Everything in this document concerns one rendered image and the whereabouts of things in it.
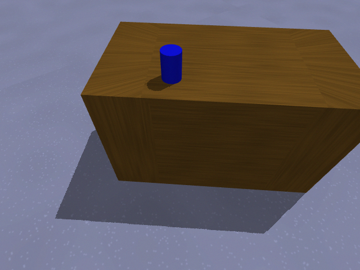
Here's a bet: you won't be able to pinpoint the can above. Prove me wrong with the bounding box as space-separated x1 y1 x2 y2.
160 44 182 84

